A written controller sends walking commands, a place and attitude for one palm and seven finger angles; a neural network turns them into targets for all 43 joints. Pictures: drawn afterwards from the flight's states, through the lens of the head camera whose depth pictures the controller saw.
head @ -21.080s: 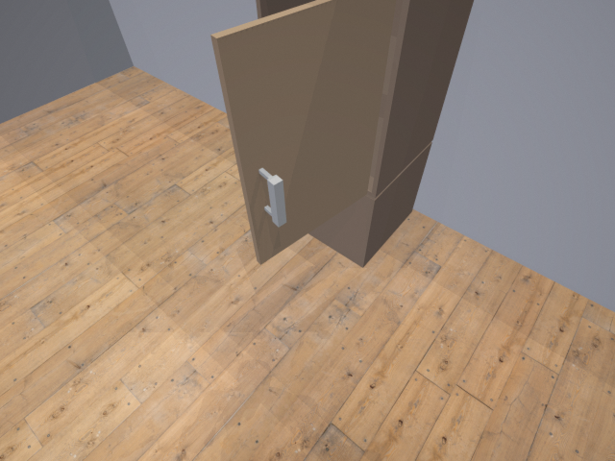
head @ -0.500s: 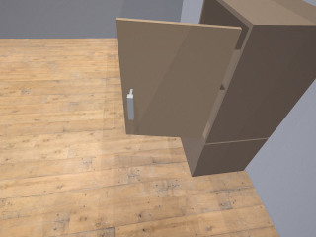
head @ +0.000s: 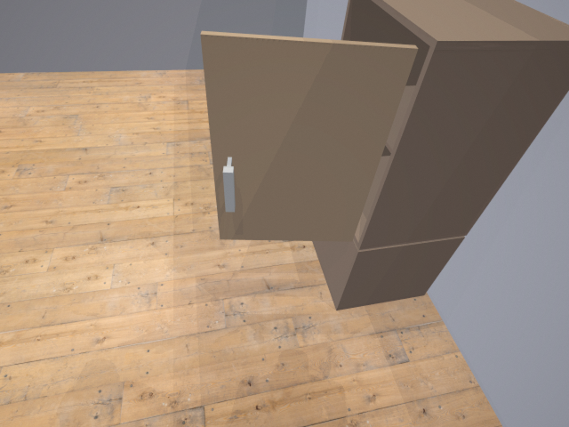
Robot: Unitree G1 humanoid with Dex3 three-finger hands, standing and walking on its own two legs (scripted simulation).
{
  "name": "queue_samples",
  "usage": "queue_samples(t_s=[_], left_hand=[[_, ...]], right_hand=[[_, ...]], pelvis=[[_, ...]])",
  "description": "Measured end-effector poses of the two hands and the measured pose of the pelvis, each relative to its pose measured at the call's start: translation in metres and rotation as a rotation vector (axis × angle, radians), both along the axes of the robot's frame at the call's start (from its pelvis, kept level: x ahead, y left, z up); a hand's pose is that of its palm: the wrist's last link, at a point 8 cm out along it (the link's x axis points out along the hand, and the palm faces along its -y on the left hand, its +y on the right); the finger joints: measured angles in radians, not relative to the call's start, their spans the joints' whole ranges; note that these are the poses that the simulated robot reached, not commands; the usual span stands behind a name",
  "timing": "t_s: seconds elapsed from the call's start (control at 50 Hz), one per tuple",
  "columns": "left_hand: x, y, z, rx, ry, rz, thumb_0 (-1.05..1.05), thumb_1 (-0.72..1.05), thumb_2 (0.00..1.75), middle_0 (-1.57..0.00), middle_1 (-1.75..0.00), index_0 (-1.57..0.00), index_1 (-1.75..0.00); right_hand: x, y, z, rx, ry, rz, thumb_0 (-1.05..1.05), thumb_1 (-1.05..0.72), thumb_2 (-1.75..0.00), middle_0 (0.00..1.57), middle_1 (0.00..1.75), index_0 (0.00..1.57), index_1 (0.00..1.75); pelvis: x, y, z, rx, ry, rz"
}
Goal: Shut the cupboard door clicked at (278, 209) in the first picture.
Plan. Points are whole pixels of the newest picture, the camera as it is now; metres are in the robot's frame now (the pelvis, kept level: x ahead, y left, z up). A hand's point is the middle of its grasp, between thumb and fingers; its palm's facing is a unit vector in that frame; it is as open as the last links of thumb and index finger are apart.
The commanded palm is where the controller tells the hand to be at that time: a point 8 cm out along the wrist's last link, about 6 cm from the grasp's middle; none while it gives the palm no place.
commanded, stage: shuffle to correct the standing spot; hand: left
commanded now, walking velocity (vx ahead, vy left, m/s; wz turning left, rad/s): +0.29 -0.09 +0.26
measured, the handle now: (230, 184) +0.68 +0.16 -0.10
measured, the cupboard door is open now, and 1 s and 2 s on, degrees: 80 80 80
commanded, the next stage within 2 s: come to a stop and stand still in 1.28 s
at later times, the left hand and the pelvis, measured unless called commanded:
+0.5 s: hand out of the picture +0.03 +0.23 -0.21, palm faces +0.09 -0.99 -0.12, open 7.3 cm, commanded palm none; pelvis +0.06 +0.06 -0.02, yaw +5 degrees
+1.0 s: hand (173, 408) +0.20 +0.19 -0.19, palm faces +0.15 -0.98 -0.15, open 7.3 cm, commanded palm none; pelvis +0.21 +0.02 -0.01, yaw +7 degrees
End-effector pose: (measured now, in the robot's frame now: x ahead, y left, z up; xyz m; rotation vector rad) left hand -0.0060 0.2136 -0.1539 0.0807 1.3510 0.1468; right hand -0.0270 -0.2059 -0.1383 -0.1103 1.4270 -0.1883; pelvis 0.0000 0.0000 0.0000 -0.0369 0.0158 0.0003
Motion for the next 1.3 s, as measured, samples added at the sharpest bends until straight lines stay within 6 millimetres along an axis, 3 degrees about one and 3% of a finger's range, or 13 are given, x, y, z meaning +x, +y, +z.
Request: queue_samples(t_s=[0.16,0.26,0.36,0.44,0.56,0.66,0.76,0.82,0.92,1.0,1.06,1.14,1.3], left_hand=[[-0.064,0.015,0.000,0.044,0.152,0.054,0.00,0.91,0.90,-0.20,-0.30,-0.20,-0.30],[-0.063,0.021,-0.006,0.018,0.143,0.071,0.00,0.91,0.90,-0.20,-0.30,-0.20,-0.30],[-0.049,0.033,-0.024,-0.042,0.169,0.092,0.00,0.91,0.90,-0.20,-0.30,-0.20,-0.30],[-0.015,0.053,-0.033,-0.052,0.173,0.054,0.00,0.91,0.90,-0.20,-0.30,-0.20,-0.30],[0.079,0.077,-0.009,-0.001,-0.022,0.055,0.00,0.91,0.90,-0.20,-0.30,-0.20,-0.30],[0.143,0.077,0.010,0.035,-0.119,0.035,0.00,0.91,0.90,-0.20,-0.30,-0.20,-0.30],[0.193,0.064,0.011,0.074,-0.155,-0.003,0.00,0.91,0.90,-0.20,-0.30,-0.20,-0.30],[0.205,0.051,0.005,0.084,-0.155,0.014,0.00,0.91,0.90,-0.20,-0.30,-0.20,-0.30],[0.199,0.035,0.003,0.059,-0.082,0.079,0.00,0.93,0.90,-0.20,-0.30,-0.20,-0.30],[0.193,0.025,-0.009,0.011,0.000,0.097,0.00,0.92,0.90,-0.20,-0.30,-0.20,-0.30],[0.193,0.021,-0.025,-0.034,0.055,0.104,0.00,0.92,0.90,-0.20,-0.30,-0.20,-0.30],[0.214,0.018,-0.025,-0.059,0.093,0.075,0.00,0.92,0.90,-0.20,-0.30,-0.20,-0.30],[0.286,0.017,-0.005,-0.009,0.017,0.049,0.01,0.92,0.90,-0.20,-0.30,-0.20,-0.30]], right_hand=[[0.001,-0.022,-0.001,-0.035,0.007,0.001,0.02,-0.92,-0.90,0.20,0.30,0.20,0.30],[0.025,-0.022,0.005,-0.069,0.004,0.049,0.01,-0.92,-0.90,0.20,0.30,0.20,0.30],[0.081,0.001,-0.005,-0.094,-0.063,0.128,0.01,-0.91,-0.90,0.19,0.30,0.20,0.30],[0.109,0.024,-0.010,-0.089,-0.127,0.124,0.00,-0.91,-0.90,0.19,0.30,0.20,0.30],[0.125,0.052,-0.003,-0.028,-0.084,0.135,0.01,-0.92,-0.90,0.20,0.30,0.20,0.30],[0.144,0.050,-0.005,0.018,-0.063,0.115,0.01,-0.92,-0.90,0.20,0.30,0.20,0.30],[0.173,0.028,-0.020,0.040,-0.057,0.080,0.01,-0.91,-0.90,0.20,0.30,0.21,0.30],[0.196,0.012,-0.029,0.030,-0.039,0.093,0.01,-0.91,-0.90,0.20,0.30,0.20,0.30],[0.251,-0.005,-0.011,-0.017,-0.073,0.137,0.01,-0.91,-0.90,0.20,0.30,0.20,0.30],[0.298,-0.005,0.001,-0.055,-0.140,0.167,0.00,-0.91,-0.90,0.19,0.30,0.20,0.30],[0.324,0.000,-0.001,-0.081,-0.191,0.179,0.00,-0.91,-0.90,0.19,0.30,0.20,0.30],[0.332,0.001,0.006,-0.097,-0.180,0.167,0.00,-0.92,-0.90,0.20,0.30,0.20,0.30],[0.319,-0.025,0.014,-0.092,-0.043,0.140,0.00,-0.92,-0.90,0.20,0.30,0.20,0.30]], pelvis=[[-0.006,0.005,-0.006,0.012,-0.008,0.051],[0.012,0.018,-0.008,0.012,-0.022,0.080],[0.038,0.046,-0.025,0.019,-0.026,0.098],[0.051,0.058,-0.030,0.037,-0.028,0.082],[0.076,0.060,-0.010,0.036,-0.007,0.087],[0.103,0.053,-0.003,0.041,0.000,0.084],[0.138,0.033,-0.013,0.063,-0.001,0.078],[0.155,0.024,-0.020,0.041,-0.006,0.085],[0.185,0.019,-0.010,0.015,-0.009,0.112],[0.208,0.020,-0.010,0.007,-0.007,0.115],[0.226,0.024,-0.020,-0.001,-0.012,0.106],[0.242,0.020,-0.015,0.013,-0.011,0.090],[0.265,-0.004,0.001,-0.010,0.016,0.081]])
